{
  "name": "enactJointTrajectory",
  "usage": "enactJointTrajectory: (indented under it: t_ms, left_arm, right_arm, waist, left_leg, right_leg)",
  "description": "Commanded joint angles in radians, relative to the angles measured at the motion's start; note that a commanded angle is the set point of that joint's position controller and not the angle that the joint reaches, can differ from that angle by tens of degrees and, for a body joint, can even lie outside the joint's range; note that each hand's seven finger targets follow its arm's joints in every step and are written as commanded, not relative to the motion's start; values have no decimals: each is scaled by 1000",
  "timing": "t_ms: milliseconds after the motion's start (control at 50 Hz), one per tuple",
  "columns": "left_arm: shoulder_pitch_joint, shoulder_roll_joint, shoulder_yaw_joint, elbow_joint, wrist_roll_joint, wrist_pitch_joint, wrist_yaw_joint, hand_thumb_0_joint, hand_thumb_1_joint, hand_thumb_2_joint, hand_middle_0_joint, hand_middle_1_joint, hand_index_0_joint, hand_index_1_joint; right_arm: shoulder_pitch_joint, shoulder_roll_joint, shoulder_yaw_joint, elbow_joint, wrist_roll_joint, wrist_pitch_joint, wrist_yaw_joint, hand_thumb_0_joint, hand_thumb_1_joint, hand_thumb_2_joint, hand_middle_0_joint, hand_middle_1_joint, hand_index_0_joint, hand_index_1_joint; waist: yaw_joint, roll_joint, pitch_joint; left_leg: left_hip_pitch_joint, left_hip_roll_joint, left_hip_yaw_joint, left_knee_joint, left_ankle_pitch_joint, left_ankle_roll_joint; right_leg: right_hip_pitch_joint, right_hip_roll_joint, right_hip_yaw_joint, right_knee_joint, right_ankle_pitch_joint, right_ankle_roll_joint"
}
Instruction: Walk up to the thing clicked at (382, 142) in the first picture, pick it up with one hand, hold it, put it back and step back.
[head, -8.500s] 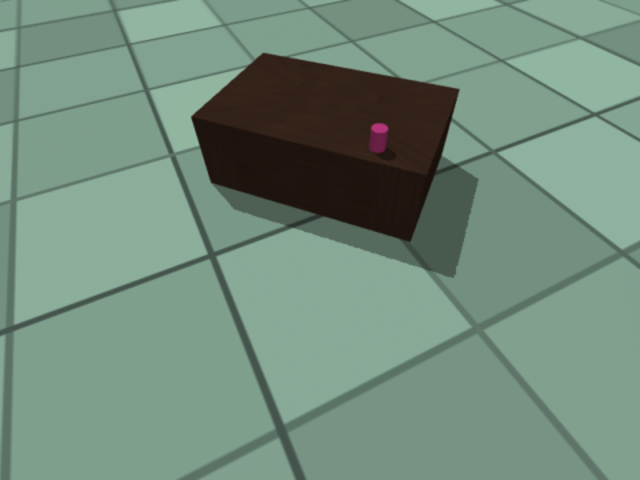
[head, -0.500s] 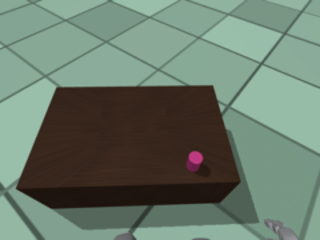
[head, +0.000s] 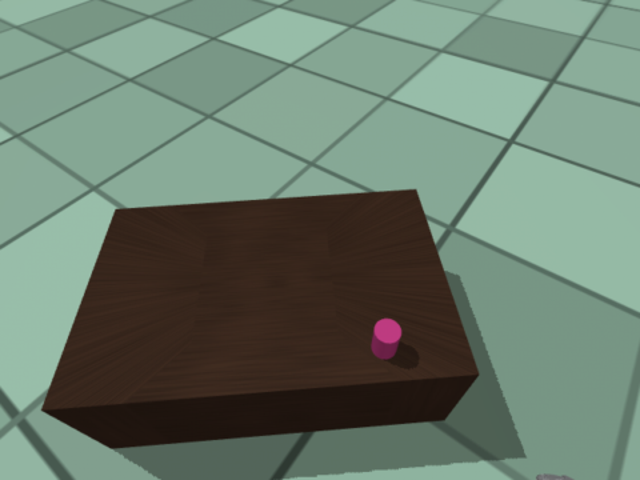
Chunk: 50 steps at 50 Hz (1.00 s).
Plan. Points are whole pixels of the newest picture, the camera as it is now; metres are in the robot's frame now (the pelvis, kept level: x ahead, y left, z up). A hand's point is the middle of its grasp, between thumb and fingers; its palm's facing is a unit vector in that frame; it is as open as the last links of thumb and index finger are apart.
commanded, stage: walk up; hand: right
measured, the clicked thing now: (385, 339) +0.46 -0.14 -0.37
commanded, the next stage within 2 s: stand in 0.44 s
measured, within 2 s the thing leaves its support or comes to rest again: neither
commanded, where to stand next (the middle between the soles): +0.06 -0.01 m, yaw +3 degrees
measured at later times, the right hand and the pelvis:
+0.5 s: hand out of the picture +0.08 -0.24 -0.15, palm faces -0.02 +0.94 -0.33, open 7.4 cm; pelvis +0.00 +0.01 +0.00, yaw +0 degrees
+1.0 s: hand out of the picture +0.11 -0.24 -0.15, palm faces -0.03 +0.94 -0.34, open 7.4 cm; pelvis +0.03 +0.01 +0.00, yaw +1 degrees
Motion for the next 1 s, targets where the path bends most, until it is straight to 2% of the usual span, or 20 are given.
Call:
enactJointTrajectory:
  t_ms: [0,100,160,200,320,400,420,460,500,560,640,660,720,820,940,980]
  left_arm:
    - [-52,219,48,-47,-2,-21,13,0,900,900,-200,-300,-200,-300]
    - [-50,214,49,-40,-3,-20,14,0,900,900,-200,-300,-200,-300]
    - [-51,205,45,-38,-4,-16,13,0,900,900,-200,-300,-200,-300]
    - [-39,205,44,-28,-3,-14,11,0,900,900,-200,-300,-200,-300]
    - [-20,203,42,-21,1,-15,11,0,900,900,-200,-300,-200,-300]
    - [-21,205,42,-22,0,-19,13,0,900,900,-200,-300,-200,-300]
    - [-19,215,37,-28,10,-28,15,0,900,900,-200,-300,-200,-300]
    - [-26,218,37,-27,9,-31,17,0,900,900,-200,-300,-200,-300]
    - [-21,218,35,-30,8,-32,18,0,900,900,-200,-300,-200,-300]
    - [-10,216,32,-32,7,-38,20,0,900,900,-200,-300,-200,-300]
    - [-3,220,33,-36,4,-38,22,0,900,900,-200,-300,-200,-300]
    - [3,220,33,-34,3,-37,22,0,900,900,-200,-300,-200,-300]
    - [9,220,32,-35,4,-38,24,0,900,900,-200,-300,-200,-300]
    - [4,226,35,-36,2,-37,26,0,900,900,-200,-300,-200,-300]
    - [-3,226,36,-36,4,-33,27,0,900,900,-200,-300,-200,-300]
    - [8,219,34,-38,7,-34,27,0,900,900,-200,-300,-200,-300]
  right_arm:
    - [-58,-203,-41,-54,3,-24,-15,0,-900,-900,200,300,200,300]
    - [-49,-201,-44,-47,3,-25,-18,0,-900,-900,200,300,200,300]
    - [-47,-201,-43,-42,0,-26,-19,0,-900,-900,200,300,200,300]
    - [-53,-207,-45,-45,-1,-25,-18,0,-900,-900,200,300,200,300]
    - [-56,-205,-50,-50,0,-25,-17,0,-900,-900,200,300,200,300]
    - [-51,-197,-50,-51,4,-24,-15,0,-900,-900,200,300,200,300]
    - [-36,-205,-52,-42,-3,-19,-17,0,-900,-900,200,300,200,300]
    - [-33,-196,-50,-39,-6,-16,-16,0,-900,-900,200,300,200,300]
    - [-31,-198,-52,-39,-5,-14,-14,0,-900,-900,200,300,200,300]
    - [-39,-198,-52,-41,-2,-16,-12,0,-900,-900,200,300,200,300]
    - [-29,-198,-49,-37,-3,-15,-12,0,-900,-900,200,300,200,300]
    - [-29,-199,-49,-36,-3,-14,-12,0,-900,-900,200,300,200,300]
    - [-38,-200,-48,-39,0,-17,-14,0,-900,-900,200,300,200,300]
    - [-32,-199,-47,-37,1,-17,-16,0,-900,-900,200,300,200,300]
    - [-36,-197,-45,-40,0,-12,-16,0,-900,-900,200,300,200,300]
    - [-43,-204,-48,-44,1,-13,-17,0,-900,-900,200,300,200,300]
  waist:
    - [8,-25,-108]
    - [4,-14,-115]
    - [4,12,-101]
    - [6,24,-82]
    - [5,15,-98]
    - [2,3,-112]
    - [-4,0,-131]
    - [-10,-7,-100]
    - [-9,-8,-98]
    - [-5,-26,-116]
    - [-8,-9,-113]
    - [-6,2,-108]
    - [0,-9,-138]
    - [-4,-11,-135]
    - [-4,-6,-106]
    - [2,3,-135]
  left_leg:
    - [95,67,-79,-78,17,55]
    - [99,71,-79,-89,45,51]
    - [70,74,-91,-114,1,53]
    - [53,75,-106,-136,-83,54]
    - [62,80,-111,-132,-71,62]
    - [89,74,-99,-110,11,57]
    - [101,72,-96,-105,-9,57]
    - [95,70,-103,-118,-44,54]
    - [87,69,-105,-121,-52,58]
    - [122,71,-101,-98,52,59]
    - [109,66,-96,-96,54,60]
    - [105,66,-99,-109,29,57]
    - [137,74,-95,-81,171,62]
    - [136,74,-97,-82,204,57]
    - [111,67,-100,-97,133,53]
    - [138,73,-96,-77,198,59]
  right_leg:
    - [-47,-110,91,-130,108,-53]
    - [-33,-104,78,-125,137,-50]
    - [-26,-100,74,-124,124,-48]
    - [-37,-95,70,-122,95,-47]
    - [-38,-94,65,-124,94,-44]
    - [-41,-99,66,-125,132,-40]
    - [-41,-116,69,-146,99,-34]
    - [-68,-110,68,-147,54,-36]
    - [-63,-111,65,-152,50,-36]
    - [-61,-114,61,-147,110,-34]
    - [-40,-123,61,-148,145,-34]
    - [-43,-119,58,-146,123,-32]
    - [-14,-124,49,-131,222,-30]
    - [7,-125,41,-131,236,-26]
    - [-4,-121,36,-144,168,-25]
    - [12,-127,35,-135,235,-27]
